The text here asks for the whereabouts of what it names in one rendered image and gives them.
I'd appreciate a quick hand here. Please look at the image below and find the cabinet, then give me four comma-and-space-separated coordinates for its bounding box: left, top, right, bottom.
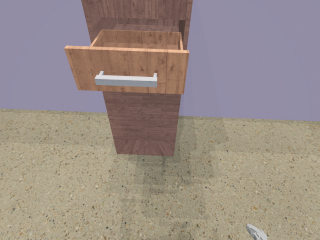
81, 0, 193, 156

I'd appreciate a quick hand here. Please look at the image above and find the drawer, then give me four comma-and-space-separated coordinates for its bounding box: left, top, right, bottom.
64, 29, 190, 95

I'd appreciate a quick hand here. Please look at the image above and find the handle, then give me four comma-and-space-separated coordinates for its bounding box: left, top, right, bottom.
95, 71, 158, 88

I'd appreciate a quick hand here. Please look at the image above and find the right robot hand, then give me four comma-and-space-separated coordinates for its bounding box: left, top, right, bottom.
246, 224, 268, 240

